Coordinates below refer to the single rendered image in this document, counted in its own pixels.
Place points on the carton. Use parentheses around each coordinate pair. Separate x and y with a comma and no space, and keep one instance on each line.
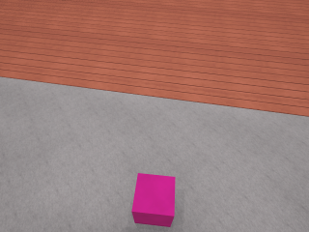
(154,200)

